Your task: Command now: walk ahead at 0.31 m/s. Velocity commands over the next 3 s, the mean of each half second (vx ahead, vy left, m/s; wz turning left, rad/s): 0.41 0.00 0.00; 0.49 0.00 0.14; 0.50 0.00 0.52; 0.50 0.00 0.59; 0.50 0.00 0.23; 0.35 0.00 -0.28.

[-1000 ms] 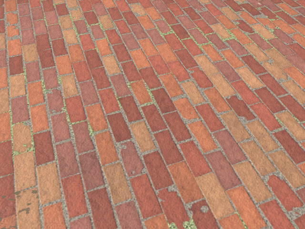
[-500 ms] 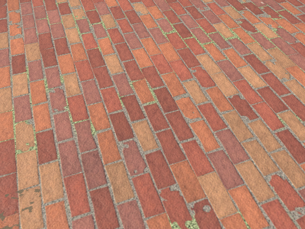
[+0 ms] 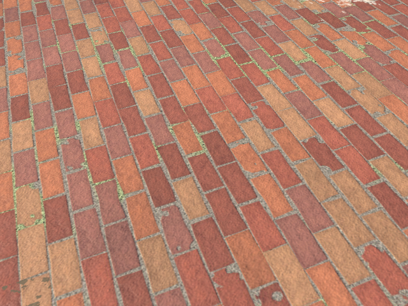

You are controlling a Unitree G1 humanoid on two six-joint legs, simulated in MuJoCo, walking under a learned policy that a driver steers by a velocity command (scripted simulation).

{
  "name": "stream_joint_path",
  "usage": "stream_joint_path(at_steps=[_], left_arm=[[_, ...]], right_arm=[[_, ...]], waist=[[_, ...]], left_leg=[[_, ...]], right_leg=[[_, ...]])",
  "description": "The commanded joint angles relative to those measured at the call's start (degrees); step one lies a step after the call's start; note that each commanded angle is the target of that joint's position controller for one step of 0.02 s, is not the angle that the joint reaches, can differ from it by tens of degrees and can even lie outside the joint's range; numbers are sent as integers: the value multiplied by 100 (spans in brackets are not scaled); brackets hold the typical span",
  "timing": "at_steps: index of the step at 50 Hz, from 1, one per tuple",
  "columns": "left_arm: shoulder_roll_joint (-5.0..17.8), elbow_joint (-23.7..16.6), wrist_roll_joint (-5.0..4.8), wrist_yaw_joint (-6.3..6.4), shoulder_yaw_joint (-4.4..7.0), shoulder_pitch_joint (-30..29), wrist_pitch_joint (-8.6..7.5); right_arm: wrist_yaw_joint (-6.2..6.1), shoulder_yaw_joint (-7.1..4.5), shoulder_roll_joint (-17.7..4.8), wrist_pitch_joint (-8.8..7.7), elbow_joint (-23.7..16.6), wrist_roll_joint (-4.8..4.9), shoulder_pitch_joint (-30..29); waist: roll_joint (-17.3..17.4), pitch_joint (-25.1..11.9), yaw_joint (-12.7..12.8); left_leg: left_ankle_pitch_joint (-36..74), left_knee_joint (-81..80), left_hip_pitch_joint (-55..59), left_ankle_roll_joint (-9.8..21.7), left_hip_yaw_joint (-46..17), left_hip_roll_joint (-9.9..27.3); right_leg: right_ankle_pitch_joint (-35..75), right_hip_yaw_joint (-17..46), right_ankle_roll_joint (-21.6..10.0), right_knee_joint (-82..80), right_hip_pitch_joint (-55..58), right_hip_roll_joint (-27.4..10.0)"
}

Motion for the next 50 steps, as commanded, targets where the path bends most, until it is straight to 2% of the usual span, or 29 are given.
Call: stream_joint_path(at_steps=[1,2,3,4,5,6,7,8,9,10,13,16,20,23,25,26,27,28,29,30,31,32,33,34,36,40,44,47,50], left_arm=[[350,-48,-26,-81,132,326,-234],[392,174,4,-82,193,853,-206],[613,278,21,-64,281,1467,-198],[1375,282,-4,-48,433,2200,-221],[1205,274,126,-103,323,2122,-327],[927,85,124,-115,224,1507,-415],[709,-80,115,-149,148,1055,-452],[638,-187,119,-189,96,782,-451],[517,-225,134,-200,48,726,-429],[414,-208,151,-185,10,851,-387],[588,-161,181,-70,11,1247,-318],[740,-273,195,20,27,1251,-264],[823,-229,113,53,79,1598,-246],[876,-228,75,65,144,1564,-195],[1036,-302,119,68,212,1387,-136],[1044,-344,155,64,219,1264,-78],[981,-440,187,47,180,1148,-61],[317,-569,229,-34,1,1741,-133],[50,-463,104,-100,-96,1873,-316],[603,-664,-70,-126,64,1249,-463],[799,-860,-158,-104,105,694,-525],[788,-908,-111,-46,137,460,-518],[758,-889,-19,6,200,507,-441],[598,-863,14,22,196,687,-346],[412,-884,30,46,191,736,-217],[617,-1373,169,69,257,-401,-235],[511,-1627,118,-29,205,-1352,-322],[542,-1802,60,-119,171,-1845,-367],[813,-1891,29,-177,235,-1804,-449]], right_arm=[[31,-176,-905,-66,-376,89,-407],[47,-157,-870,-63,-408,67,-398],[76,-81,-643,-104,-493,19,-560],[82,31,-199,-200,-712,-50,-577],[84,19,-200,-299,-819,67,-680],[122,-16,-379,-382,-898,194,-838],[160,-36,-475,-439,-885,176,-884],[164,-89,-556,-477,-858,92,-910],[179,-155,-671,-475,-853,25,-956],[218,-179,-651,-444,-828,9,-949],[274,-137,-373,-333,-968,-24,-1366],[294,-43,-207,-331,-1328,-25,-2282],[391,5,-251,-351,-1585,26,-3006],[484,-23,-387,-407,-1723,35,-3146],[488,-160,-669,-425,-1615,26,-2561],[458,-290,-888,-414,-1371,38,-1706],[403,-418,-1142,-379,-1075,42,-676],[352,-552,-1710,-351,-890,-139,223],[372,-454,-1461,-326,-806,-129,290],[388,-336,-1091,-357,-848,-73,-270],[383,-257,-829,-385,-973,-74,-845],[420,-192,-649,-435,-1019,-118,-1285],[446,-142,-478,-484,-1017,-174,-1497],[470,-118,-404,-492,-962,-199,-1534],[445,-127,-484,-504,-818,-172,-1330],[254,-189,-823,-463,-689,-143,-790],[147,-231,-952,-385,-653,-70,-355],[119,-251,-938,-325,-570,-6,-3],[67,-319,-1017,-244,-596,12,9]], waist=[[370,777,471],[231,613,634],[-428,431,897],[-2004,47,1013],[-1711,51,867],[-1057,600,603],[-750,764,450],[-561,802,328],[-572,793,264],[-656,720,255],[-553,714,308],[-500,871,458],[-584,1039,592],[-620,967,413],[-859,404,3],[-929,-124,-449],[-875,-721,-913],[373,-1788,-732],[1180,-2489,-614],[867,-1514,-565],[477,-745,-399],[-41,-273,-156],[-14,-116,78],[124,-44,234],[185,144,334],[17,489,150],[82,519,-130],[159,549,-281],[296,453,-108]], left_leg=[[-956,-1024,-1255,781,-1050,1024],[-641,-530,-1652,706,-789,769],[45,847,-2181,463,-277,364],[-559,2950,-3315,81,386,-297],[-1151,4266,-3870,170,-422,-288],[-692,4815,-4400,346,-658,87],[-65,4809,-4449,452,-606,333],[423,4502,-4338,482,-538,499],[740,4134,-4068,459,-469,616],[926,3895,-3835,405,-356,649],[1287,3287,-3897,147,-82,627],[1873,1947,-3682,11,93,490],[2285,947,-3285,89,248,277],[2067,541,-3117,333,188,194],[1726,582,-2169,530,354,-116],[1644,596,-1116,676,484,-326],[1689,673,483,887,177,-68],[860,557,2867,1703,-2240,1516],[-5,-760,3357,2175,-4599,2293],[-258,-998,2563,1801,-4060,2015],[151,-1097,1540,1558,-3077,1827],[843,-1287,518,1414,-2326,1608],[1218,-1434,-117,1275,-1782,1363],[1279,-1593,-500,1247,-1489,1219],[1463,-1847,-900,1335,-1141,1129],[1641,-2057,-734,1404,-1074,1051],[1727,-1909,-617,1144,-802,808],[1584,-1605,-248,1108,-996,938],[1565,-1130,174,967,-1353,1169]], right_leg=[[985,-344,-11,-1291,834,174],[1194,-406,80,-1403,1614,371],[829,536,-82,-1876,2313,-204],[96,3091,-819,-2896,3081,-1657],[-864,4622,-1332,-3431,2821,-2229],[-1055,4186,-1239,-3405,2514,-2201],[-664,3402,-1018,-3404,2280,-1903],[52,2764,-836,-3453,2107,-1655],[832,2162,-661,-3480,1974,-1399],[1428,1715,-564,-3490,1923,-1198],[2726,1141,-659,-3540,1932,-1070],[2901,796,-665,-3709,1632,-960],[2891,597,-679,-3818,1793,-1084],[3695,478,-576,-3444,2421,-1301],[5670,386,-451,-2625,2721,-1349],[6489,232,-342,-1631,2603,-1197],[6038,134,-163,-294,1708,-967],[3404,29,140,2052,-476,-157],[-521,769,220,3503,-1489,555],[-393,1093,59,3981,-2095,155],[84,883,-36,3876,-2175,-157],[562,762,-42,3464,-1900,-441],[832,770,-53,3076,-1488,-651],[935,781,-48,2876,-1173,-732],[993,679,11,2506,-1111,-801],[2118,601,306,1010,-1938,-813],[3132,406,441,-660,-1511,-398],[3095,460,470,-1184,-1359,-251],[2632,600,368,-1592,-986,-193]])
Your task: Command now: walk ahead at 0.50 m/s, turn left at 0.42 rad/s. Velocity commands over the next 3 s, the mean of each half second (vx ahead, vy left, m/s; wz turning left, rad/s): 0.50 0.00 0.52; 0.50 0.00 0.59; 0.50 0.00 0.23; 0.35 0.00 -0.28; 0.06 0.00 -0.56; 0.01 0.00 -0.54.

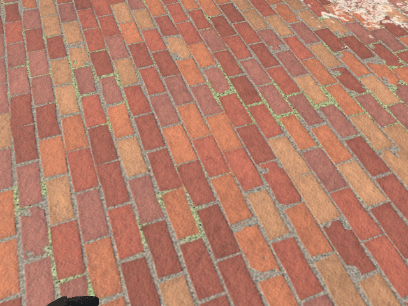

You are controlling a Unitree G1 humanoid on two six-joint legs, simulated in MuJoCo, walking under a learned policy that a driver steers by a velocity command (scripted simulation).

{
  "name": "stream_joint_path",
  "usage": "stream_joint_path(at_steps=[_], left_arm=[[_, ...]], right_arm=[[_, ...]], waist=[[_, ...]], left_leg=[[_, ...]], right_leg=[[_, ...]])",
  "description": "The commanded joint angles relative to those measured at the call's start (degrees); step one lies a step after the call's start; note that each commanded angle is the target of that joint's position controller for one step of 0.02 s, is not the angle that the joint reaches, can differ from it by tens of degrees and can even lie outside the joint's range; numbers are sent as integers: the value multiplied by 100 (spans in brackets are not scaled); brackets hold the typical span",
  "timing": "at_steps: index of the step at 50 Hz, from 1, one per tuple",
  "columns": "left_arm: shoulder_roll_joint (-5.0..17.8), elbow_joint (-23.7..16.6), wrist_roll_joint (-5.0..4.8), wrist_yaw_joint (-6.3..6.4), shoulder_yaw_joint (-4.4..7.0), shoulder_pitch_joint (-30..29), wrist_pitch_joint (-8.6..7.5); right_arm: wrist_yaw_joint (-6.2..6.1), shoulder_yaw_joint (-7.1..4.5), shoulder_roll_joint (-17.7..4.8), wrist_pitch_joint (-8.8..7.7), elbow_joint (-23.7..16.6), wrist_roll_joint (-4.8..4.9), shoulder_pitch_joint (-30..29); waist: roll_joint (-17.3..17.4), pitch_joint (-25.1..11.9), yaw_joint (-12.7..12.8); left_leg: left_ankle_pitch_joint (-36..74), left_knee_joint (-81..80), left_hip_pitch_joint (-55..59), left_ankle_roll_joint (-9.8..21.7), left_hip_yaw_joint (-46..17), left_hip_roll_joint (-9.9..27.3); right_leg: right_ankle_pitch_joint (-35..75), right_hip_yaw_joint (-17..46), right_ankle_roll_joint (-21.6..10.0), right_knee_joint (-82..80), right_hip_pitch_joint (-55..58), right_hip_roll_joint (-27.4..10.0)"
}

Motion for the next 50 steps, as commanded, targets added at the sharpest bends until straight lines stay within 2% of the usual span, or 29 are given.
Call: stream_joint_path(at_steps=[1,2,3,4,5,6,7,8,10,12,14,18,24,25,27,28,29,30,31,32,33,34,35,36,39,41,44,47,50], left_arm=[[721,-362,-40,-38,180,-62,-156],[884,-225,-28,-16,271,492,-179],[1185,-27,44,25,394,1459,-211],[1744,63,152,66,536,2302,-190],[1582,118,149,24,479,2430,-137],[1007,-10,136,22,320,2019,-136],[742,-99,110,28,239,1636,-116],[616,-102,119,14,194,1287,-102],[504,-50,174,12,166,1021,-103],[583,32,173,31,214,1071,-134],[702,94,176,72,267,1156,-150],[885,131,169,144,327,1273,-91],[1134,241,25,177,412,1776,91],[1181,246,-2,175,428,1789,132],[1360,195,-43,191,473,1689,207],[1430,171,-59,200,489,1630,260],[1407,131,-77,211,465,1546,294],[1166,3,74,216,369,1620,256],[306,-348,230,139,112,2042,64],[782,-470,-44,63,170,1392,-188],[950,-612,-217,30,216,966,-290],[920,-551,-115,64,201,978,-329],[964,-466,45,107,252,1042,-306],[1017,-443,85,102,297,1174,-223],[801,-578,175,104,276,1096,-31],[686,-758,203,119,231,642,0],[530,-958,161,55,153,24,-34],[578,-1163,74,-24,142,-413,-77],[770,-1255,56,-102,191,-447,-151]], right_arm=[[-70,-253,-1035,31,-287,20,-74],[-67,-236,-968,50,-347,8,-164],[-45,-152,-729,51,-482,-46,-266],[-24,-16,-191,-6,-690,-74,117],[-8,42,-114,-84,-783,56,390],[-22,-121,-757,-98,-764,169,111],[-37,-165,-873,-76,-841,165,-267],[-50,-182,-790,-42,-875,105,-441],[-21,-228,-574,88,-923,60,-419],[7,-216,-393,200,-1029,68,-487],[17,-227,-398,256,-1190,32,-732],[140,-187,-359,219,-1442,5,-1350],[361,-110,-353,215,-1953,3,-2422],[391,-126,-401,220,-2021,7,-2462],[414,-222,-597,244,-2070,5,-2205],[408,-330,-781,253,-1972,22,-1681],[359,-513,-1085,260,-1723,38,-746],[221,-730,-1642,317,-1506,35,153],[207,-747,-2202,245,-1588,37,-146],[245,-602,-1741,166,-1711,-37,123],[261,-506,-1402,87,-1639,-68,-74],[255,-438,-1181,49,-1703,-22,-454],[245,-379,-998,47,-1805,-37,-913],[223,-322,-866,43,-1911,-94,-1155],[131,-351,-1025,3,-1905,-71,-1070],[46,-387,-1152,3,-1852,-46,-867],[-16,-387,-1145,51,-1792,-12,-619],[-23,-395,-1166,80,-1688,13,-327],[-59,-375,-1090,134,-1630,20,-177]], waist=[[758,168,474],[761,-129,769],[567,-890,1186],[-607,-1921,1203],[-1819,-2406,1072],[-1065,-1636,1060],[-584,-1018,995],[-265,-592,839],[-468,-211,581],[-362,-74,517],[-186,31,514],[-103,174,655],[-51,499,977],[-92,484,936],[-297,173,668],[-348,-152,341],[-224,-633,-171],[486,-1158,-476],[1762,-1611,333],[1091,-2066,-126],[856,-1274,-112],[427,-874,138],[282,-600,398],[351,-503,592],[336,-357,707],[366,-186,588],[587,-56,334],[709,17,150],[780,-16,177]], left_leg=[[1506,126,-346,810,-1200,1606],[2049,693,-419,692,-1120,1411],[2011,1999,-953,514,-877,1032],[432,4129,-2806,116,-236,217],[-1748,5416,-4027,48,-435,29],[-1422,5986,-4437,105,-724,405],[-897,5984,-4456,137,-551,672],[-468,5728,-4210,112,-483,869],[-25,5312,-3728,93,-470,1140],[221,5150,-3727,52,-385,1190],[603,4787,-3991,-2,-432,1205],[1629,3484,-4007,-42,-224,1138],[1468,2353,-4042,150,334,958],[1223,2262,-3953,229,438,877],[650,2202,-3247,449,773,508],[478,2122,-2521,597,935,239],[840,1725,-1156,812,977,-42],[822,1564,625,1161,-313,665],[-67,835,2142,2181,-3672,2006],[-448,79,2333,2263,-4573,2285],[90,59,1880,1979,-3704,2140],[620,116,1031,1748,-2942,1866],[1175,77,173,1578,-2368,1627],[1572,-53,-360,1514,-2066,1473],[2298,-284,-1040,1573,-1638,1295],[2338,-330,-1193,1476,-1400,1133],[1808,-240,-1365,1182,-1160,837],[1402,-106,-1278,1062,-1421,928],[1328,385,-663,1000,-1857,1162]], right_leg=[[-469,-39,-103,-283,758,139],[-672,-130,-227,-408,1518,211],[-733,186,-508,-227,2971,-187],[-1198,1992,-1136,-258,5242,-1573],[-2132,3961,-1599,-1063,5800,-2219],[-2537,3372,-1349,-1187,5133,-1997],[-2247,2419,-1115,-1245,4313,-1791],[-1747,1774,-1022,-1447,3526,-1533],[-1274,916,-938,-1818,2690,-1231],[-772,397,-1044,-2036,2485,-1183],[-329,25,-1118,-2126,2543,-1212],[-32,-733,-1026,-2204,2746,-1096],[273,-1283,-877,-1923,3592,-1324],[662,-1361,-826,-1742,3748,-1367],[2527,-1552,-708,-991,3891,-1369],[3363,-1658,-637,-178,3835,-1299],[3378,-1813,-454,1047,3358,-1081],[1396,-1831,-145,2906,1826,-819],[-3704,-1024,155,4716,-597,401],[-3757,141,43,5248,-1239,422],[-3182,117,-106,5109,-1715,166],[-2666,133,-185,4612,-1431,-101],[-2359,141,-153,4103,-939,-281],[-2169,183,-120,3825,-519,-393],[-1764,40,123,3087,-217,-311],[-1088,-20,250,2278,-329,-181],[39,-65,249,901,5,119],[378,-41,188,264,293,310],[-34,81,46,-111,300,347]])
Over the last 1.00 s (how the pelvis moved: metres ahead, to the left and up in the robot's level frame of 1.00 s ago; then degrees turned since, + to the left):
0.51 0.00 0.00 5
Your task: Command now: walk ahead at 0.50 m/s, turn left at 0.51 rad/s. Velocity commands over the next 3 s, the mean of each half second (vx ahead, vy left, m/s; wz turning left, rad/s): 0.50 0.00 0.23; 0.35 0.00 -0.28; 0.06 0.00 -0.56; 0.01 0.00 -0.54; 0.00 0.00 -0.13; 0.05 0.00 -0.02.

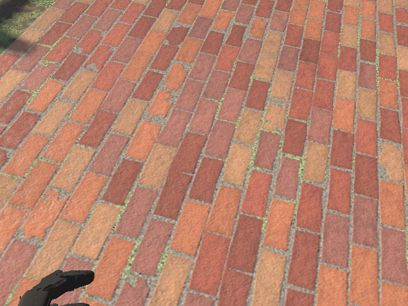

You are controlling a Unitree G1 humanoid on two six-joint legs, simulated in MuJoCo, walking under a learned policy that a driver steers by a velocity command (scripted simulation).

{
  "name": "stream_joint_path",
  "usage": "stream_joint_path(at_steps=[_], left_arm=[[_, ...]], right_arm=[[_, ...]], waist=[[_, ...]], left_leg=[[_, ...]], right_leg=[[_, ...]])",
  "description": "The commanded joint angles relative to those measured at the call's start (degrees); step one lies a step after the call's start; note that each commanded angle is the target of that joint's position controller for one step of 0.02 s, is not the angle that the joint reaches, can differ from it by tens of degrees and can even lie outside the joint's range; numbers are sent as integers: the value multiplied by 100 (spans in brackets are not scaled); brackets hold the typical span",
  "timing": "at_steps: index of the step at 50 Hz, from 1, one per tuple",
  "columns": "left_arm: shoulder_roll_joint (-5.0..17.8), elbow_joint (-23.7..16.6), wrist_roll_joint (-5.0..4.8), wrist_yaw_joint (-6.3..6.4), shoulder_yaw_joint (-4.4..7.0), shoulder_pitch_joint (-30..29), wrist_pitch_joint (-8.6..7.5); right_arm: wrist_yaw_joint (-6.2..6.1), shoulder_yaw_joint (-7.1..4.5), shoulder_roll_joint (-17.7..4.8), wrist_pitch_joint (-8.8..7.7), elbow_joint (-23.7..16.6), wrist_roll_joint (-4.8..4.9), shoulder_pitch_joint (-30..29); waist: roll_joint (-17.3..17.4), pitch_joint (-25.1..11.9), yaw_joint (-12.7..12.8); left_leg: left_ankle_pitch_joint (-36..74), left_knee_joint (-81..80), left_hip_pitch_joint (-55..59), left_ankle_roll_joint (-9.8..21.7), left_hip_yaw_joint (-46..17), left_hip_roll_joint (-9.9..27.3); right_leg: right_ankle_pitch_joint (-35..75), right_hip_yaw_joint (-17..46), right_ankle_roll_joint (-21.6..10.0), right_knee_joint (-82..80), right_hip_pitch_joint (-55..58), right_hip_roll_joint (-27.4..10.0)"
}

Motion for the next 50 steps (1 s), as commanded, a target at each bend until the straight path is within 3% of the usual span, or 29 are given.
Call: stream_joint_path(at_steps=[1,3,4,5,6,7,8,9,10,11,13,16,19,23,25,27,28,29,30,31,32,33,34,35,36,39,41,45,50], left_arm=[[641,-497,-26,-72,165,-388,-168],[751,-347,11,-65,238,221,-226],[941,-229,90,-40,317,846,-255],[1283,-153,157,-13,393,1741,-246],[1549,194,124,-80,499,2286,-162],[986,124,-61,-105,359,2209,-141],[697,66,-72,-80,273,1875,-97],[644,5,5,-70,219,1558,-52],[567,21,47,-61,186,1376,-30],[505,27,94,-47,146,1307,-40],[499,106,42,-41,139,1374,-67],[791,221,-25,7,212,1546,-64],[910,296,-72,38,232,1699,9],[990,486,-134,36,231,2129,100],[1039,558,-154,44,241,2216,159],[1139,593,-165,72,267,2159,225],[1133,593,-182,86,253,2099,251],[983,579,-151,94,188,2112,258],[611,378,17,99,30,2056,232],[97,294,-61,97,-116,2698,122],[742,376,-195,84,38,2388,67],[927,243,-261,67,110,1978,50],[866,231,-215,83,112,1775,74],[816,228,-145,103,141,1696,128],[735,287,-137,115,159,1844,224],[485,265,-106,151,158,2007,436],[389,99,-62,143,140,1774,483],[239,-230,-31,-33,78,1091,483],[476,-641,-6,-220,191,760,544]], right_arm=[[-68,-214,-846,-8,-230,-10,148],[-70,-181,-771,23,-228,-31,70],[-40,-102,-577,11,-284,-67,10],[-34,7,-340,-10,-389,-184,186],[-23,82,-80,-69,-358,46,1085],[-30,5,-656,-90,-246,109,812],[-18,-53,-890,-89,-370,76,61],[-21,-35,-825,-94,-472,-7,-355],[-3,-39,-738,-120,-547,-86,-558],[24,-37,-641,-125,-554,-89,-497],[46,6,-433,-107,-519,-67,-385],[52,100,-261,-115,-702,-125,-861],[104,165,-169,-162,-795,-105,-1376],[195,169,-231,-199,-957,-35,-1993],[247,149,-309,-219,-1053,-17,-2171],[277,92,-456,-244,-1040,-26,-1987],[260,12,-586,-255,-926,-60,-1560],[208,-132,-861,-257,-696,-101,-738],[131,-261,-1339,-240,-549,-204,350],[148,-292,-1635,-192,-485,-232,483],[158,-169,-1107,-197,-485,-166,469],[152,-83,-887,-215,-480,-128,141],[166,-24,-728,-232,-495,-148,-238],[188,19,-575,-259,-504,-193,-589],[201,47,-467,-305,-495,-240,-823],[154,-13,-561,-400,-384,-276,-1105],[53,-50,-665,-359,-312,-272,-1162],[-107,-86,-828,-183,-194,-221,-1052],[-146,-176,-1041,55,-97,-44,-985]], waist=[[928,-79,125],[1065,-276,446],[963,-793,744],[225,-1658,991],[-1815,-2168,669],[-1008,-1620,851],[-398,-838,971],[37,-428,854],[90,-169,719],[-69,-169,561],[-260,-229,474],[-155,-125,563],[-142,-54,735],[-181,74,963],[-232,145,941],[-287,57,724],[-236,-169,439],[-99,-696,52],[653,-1621,-357],[2072,-2161,1],[1404,-1781,-218],[1165,-1065,-142],[842,-727,42],[830,-398,222],[891,-289,427],[801,-246,711],[757,-189,716],[689,-222,435],[730,-252,378]], left_leg=[[1565,-96,-1,701,-1235,1526],[2458,424,134,557,-1220,1419],[2807,1300,-95,385,-980,1110],[1611,2951,-1069,144,-546,671],[-1453,4691,-3072,-244,-76,-44],[-1454,5319,-3787,-253,-375,312],[-913,5402,-3995,-247,-237,507],[-523,5220,-3822,-249,-10,717],[-254,4855,-3693,-250,71,899],[-92,4580,-3384,-244,139,1074],[-39,4139,-3167,-296,335,1164],[477,3180,-3313,-422,515,1276],[1424,2057,-3039,-456,683,1188],[1886,1230,-2725,-444,837,979],[1624,986,-2706,-322,835,927],[1328,733,-2284,-158,911,824],[1347,495,-1523,-42,1015,691],[1410,471,-260,124,957,733],[1578,640,1471,528,-357,1966],[389,-42,2725,1271,-2756,3073],[-321,-314,2359,1146,-2857,2927],[-114,-407,1717,924,-1968,2750],[304,-575,1029,782,-1345,2487],[1126,-748,436,723,-845,2306],[2093,-859,13,659,-340,2161],[4245,-884,-491,708,644,2091],[4384,-938,-531,682,1093,2039],[4149,-853,-328,585,1690,1929],[4236,-113,404,477,1686,2273]], right_leg=[[-290,-106,-160,-244,519,136],[-523,-335,-408,-519,1319,247],[-409,-153,-670,-434,2408,-25],[-295,951,-1120,-166,4062,-1011],[-1768,3651,-2016,-947,5582,-2059],[-3122,3972,-1850,-1278,5340,-2014],[-3054,3079,-1605,-1358,4595,-1792],[-2401,2424,-1504,-1470,3823,-1561],[-1828,2009,-1507,-1596,3291,-1371],[-1415,1670,-1455,-1709,2977,-1197],[-892,1248,-1509,-1894,2768,-1055],[-353,814,-1609,-2137,2695,-1088],[-226,300,-1437,-2202,2649,-898],[-248,137,-1320,-2054,2882,-982],[-188,209,-1249,-1897,3171,-1157],[325,202,-1130,-1561,3371,-1255],[1064,88,-1016,-1025,3265,-1109],[1373,-123,-852,-13,2875,-805],[-235,-401,-593,1869,1669,-407],[-3648,-331,-338,3565,-309,421],[-3654,253,-353,4238,-889,153],[-3111,204,-396,4281,-1130,-75],[-2626,106,-369,4073,-910,-302],[-2319,101,-302,3810,-678,-403],[-2160,126,-237,3687,-283,-475],[-1864,11,-19,3443,57,-367],[-1318,-82,53,2828,-17,-365],[-242,-436,-24,1397,349,-275],[-1027,-653,-327,743,332,-127]])
Over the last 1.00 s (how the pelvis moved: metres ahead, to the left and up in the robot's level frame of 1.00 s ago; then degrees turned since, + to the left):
0.52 0.13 0.00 35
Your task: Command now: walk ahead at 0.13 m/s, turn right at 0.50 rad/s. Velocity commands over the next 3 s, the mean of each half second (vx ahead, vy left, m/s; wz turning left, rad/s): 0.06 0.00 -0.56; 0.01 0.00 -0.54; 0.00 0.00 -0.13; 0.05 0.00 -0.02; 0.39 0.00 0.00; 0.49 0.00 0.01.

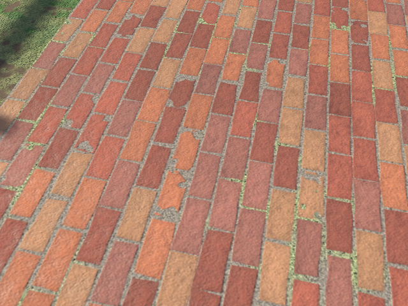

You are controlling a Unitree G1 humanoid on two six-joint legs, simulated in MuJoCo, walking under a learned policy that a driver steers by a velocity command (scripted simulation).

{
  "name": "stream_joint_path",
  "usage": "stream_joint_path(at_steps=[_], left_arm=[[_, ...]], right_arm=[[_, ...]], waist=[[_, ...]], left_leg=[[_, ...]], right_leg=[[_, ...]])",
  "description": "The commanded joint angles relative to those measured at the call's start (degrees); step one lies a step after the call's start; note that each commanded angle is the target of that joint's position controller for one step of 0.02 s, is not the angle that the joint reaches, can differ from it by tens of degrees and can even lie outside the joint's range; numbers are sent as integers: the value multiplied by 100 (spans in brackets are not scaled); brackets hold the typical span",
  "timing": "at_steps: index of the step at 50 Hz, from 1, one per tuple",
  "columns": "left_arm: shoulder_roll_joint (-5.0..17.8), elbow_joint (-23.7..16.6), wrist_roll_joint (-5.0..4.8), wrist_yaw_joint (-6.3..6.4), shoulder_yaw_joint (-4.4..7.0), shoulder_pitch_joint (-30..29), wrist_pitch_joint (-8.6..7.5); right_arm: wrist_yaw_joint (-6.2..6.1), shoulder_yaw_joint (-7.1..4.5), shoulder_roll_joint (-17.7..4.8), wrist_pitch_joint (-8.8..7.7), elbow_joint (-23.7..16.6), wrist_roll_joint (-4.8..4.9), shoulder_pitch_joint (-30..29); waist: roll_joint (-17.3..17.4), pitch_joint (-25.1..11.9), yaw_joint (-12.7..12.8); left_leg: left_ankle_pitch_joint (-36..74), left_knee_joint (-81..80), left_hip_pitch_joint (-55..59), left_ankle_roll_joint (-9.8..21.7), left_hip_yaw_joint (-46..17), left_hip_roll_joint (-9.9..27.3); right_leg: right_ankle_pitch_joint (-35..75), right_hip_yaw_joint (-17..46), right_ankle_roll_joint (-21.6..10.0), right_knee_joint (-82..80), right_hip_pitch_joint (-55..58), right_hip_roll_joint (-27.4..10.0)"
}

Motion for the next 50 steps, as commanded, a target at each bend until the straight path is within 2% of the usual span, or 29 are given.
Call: stream_joint_path(at_steps=[1,3,4,5,6,7,8,9,10,13,17,21,24,25,26,27,28,30,33,35,38,41,44,45,46,47,48,49,50], left_arm=[[544,-547,15,-99,186,58,-24],[813,-411,26,-50,344,828,-65],[1396,-433,45,96,518,1226,-66],[1906,-591,140,182,559,1073,-51],[1499,-709,134,142,450,1123,-57],[1283,-786,80,128,390,729,-72],[1063,-783,-38,152,340,459,-47],[922,-822,-86,196,290,235,8],[921,-871,-41,232,280,87,51],[1079,-938,66,319,352,60,106],[1164,-982,11,422,402,64,179],[1131,-1034,13,396,396,82,253],[1054,-1073,-75,414,369,12,320],[842,-1087,-65,421,306,170,322],[639,-1276,-94,398,264,221,281],[1079,-1231,4,383,395,218,190],[1311,-1073,-33,361,499,337,194],[1114,-828,-28,387,483,614,322],[764,-967,-104,344,352,316,377],[657,-1133,-113,319,288,-36,360],[551,-1252,-74,238,209,-159,352],[683,-1249,-94,183,256,-46,387],[629,-1091,-77,146,296,393,405],[756,-1029,-59,187,341,571,397],[1245,-1078,-53,269,449,741,372],[1599,-1151,130,273,465,644,302],[1217,-1115,215,242,368,771,181],[1055,-1015,216,240,278,549,98],[1000,-998,139,259,267,234,64]], right_arm=[[-71,-288,-1079,75,-373,131,-298],[-102,-270,-982,136,-389,177,-308],[-74,-214,-853,97,-441,9,-40],[7,-41,-381,47,-650,-267,353],[104,-78,-719,13,-573,-121,130],[132,-118,-859,39,-676,67,-237],[86,-118,-810,84,-664,29,-386],[17,-137,-828,151,-651,-51,-489],[-6,-152,-832,213,-668,-63,-457],[-35,-92,-596,250,-611,-54,-301],[-24,-56,-551,252,-630,-34,-473],[55,-100,-629,175,-705,10,-567],[128,-174,-678,87,-600,10,-152],[106,-275,-1036,93,-595,-80,53],[72,-398,-1585,165,-574,-227,-55],[75,-352,-1337,141,-739,-350,-259],[27,-258,-1026,125,-890,-308,-592],[-29,-174,-729,136,-974,-97,-938],[-95,-151,-740,225,-937,-98,-666],[-121,-203,-875,279,-880,-119,-370],[-78,-304,-1138,318,-876,-77,-354],[4,-357,-1257,314,-861,5,-403],[40,-339,-1211,298,-785,175,-517],[66,-276,-1004,271,-647,173,-236],[109,-143,-615,242,-722,-76,-138],[86,-73,-517,215,-1003,-179,-491],[38,-191,-897,235,-979,-96,-808],[37,-221,-935,271,-933,11,-803],[5,-232,-883,310,-788,18,-641]], waist=[[729,-466,232],[474,-855,620],[-398,-1292,721],[-1506,-1805,244],[-762,-2651,636],[-420,-2061,586],[18,-1520,448],[121,-1164,340],[-25,-1013,187],[-332,-1076,118],[-492,-1185,241],[-726,-1050,343],[-718,-986,103],[-193,-1042,132],[1621,-747,411],[1779,-707,277],[1265,-668,392],[979,-513,484],[1074,-380,256],[1213,-477,16],[1340,-656,-64],[1426,-709,-30],[1277,-741,284],[907,-817,324],[-450,-1052,224],[-1609,-1029,311],[-872,-1220,678],[-725,-1012,503],[-539,-882,351]], left_leg=[[4382,466,324,682,-494,1749],[4554,1911,126,324,-223,1331],[2834,3371,-925,-128,-124,872],[-2342,5412,-3006,-586,-499,-227],[-2364,5976,-3183,-526,-1809,-188],[-1907,5941,-3471,-442,-1874,15],[-1492,5513,-3549,-427,-1828,200],[-1200,5064,-3424,-450,-1814,310],[-994,4716,-3031,-463,-1778,307],[-721,3778,-2538,-589,-1660,85],[-245,2896,-2180,-652,-1756,-5],[-276,2095,-1928,-534,-1789,-100],[424,546,-1025,-268,-1654,-63],[456,120,-409,44,-2318,796],[1111,-234,-226,846,-3716,1978],[1482,-395,-607,1406,-4362,2541],[1612,-276,-746,1273,-3817,2274],[1654,-86,-681,840,-2808,1653],[1921,-125,-450,889,-2103,1401],[2126,-71,32,988,-2020,1536],[2403,11,39,1037,-1781,1728],[2576,128,-89,1006,-1626,1859],[2474,688,-347,689,-1400,1758],[2000,1129,-810,330,-1129,1559],[181,2453,-2000,-240,-591,1042],[-2110,3535,-3233,-589,-724,362],[-2187,4377,-3171,-631,-1350,473],[-1849,4588,-3140,-583,-1484,525],[-1456,4493,-3121,-581,-1518,552]], right_leg=[[-582,-191,-250,-262,422,134],[135,-384,-567,-1146,1596,549],[2834,786,-970,-1239,2914,-197],[4893,3126,-2308,-1017,4435,-1696],[3826,3508,-2565,-1384,4502,-1784],[2971,2914,-2286,-1528,4026,-1552],[2067,2476,-1903,-1661,3431,-1222],[1424,2262,-1679,-1810,2821,-1025],[1111,2094,-1579,-1948,2255,-820],[1094,1933,-1522,-2007,1877,-573],[-103,2143,-1364,-2012,1734,-438],[-832,2656,-1219,-1952,1792,-401],[-884,2713,-904,-1571,1576,-131],[-1592,2362,-596,-923,1031,199],[-2784,1060,-234,282,-185,1176],[-3122,928,27,1751,-370,960],[-2746,1029,95,2450,-252,812],[-2128,844,298,3073,-325,725],[-1735,429,489,2854,-431,576],[-1754,325,566,2196,-464,414],[-1991,85,506,1246,228,238],[-1920,-203,347,466,853,301],[-940,-363,-52,-1203,1852,492],[-179,-127,-241,-1798,2640,481],[1723,1388,-592,-1842,3758,-663],[2835,2726,-1782,-1701,3652,-1929],[2462,2515,-2051,-1802,3350,-1854],[2051,2014,-1782,-1820,3113,-1497],[1553,1678,-1481,-1848,2983,-1162]])
Over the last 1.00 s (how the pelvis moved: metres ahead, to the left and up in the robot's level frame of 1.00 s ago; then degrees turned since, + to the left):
0.49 0.05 0.00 -5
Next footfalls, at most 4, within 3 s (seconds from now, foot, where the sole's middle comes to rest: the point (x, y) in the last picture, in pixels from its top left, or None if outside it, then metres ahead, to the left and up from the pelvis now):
0.08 right None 0.17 -0.11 -0.78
0.50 left None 0.18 0.12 -0.78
0.90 right None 0.05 -0.11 -0.78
1.26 left None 0.19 0.09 -0.78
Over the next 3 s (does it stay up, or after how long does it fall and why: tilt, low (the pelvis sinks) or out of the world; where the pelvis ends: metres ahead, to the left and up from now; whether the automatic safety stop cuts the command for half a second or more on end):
stays up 0.50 -0.27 0.00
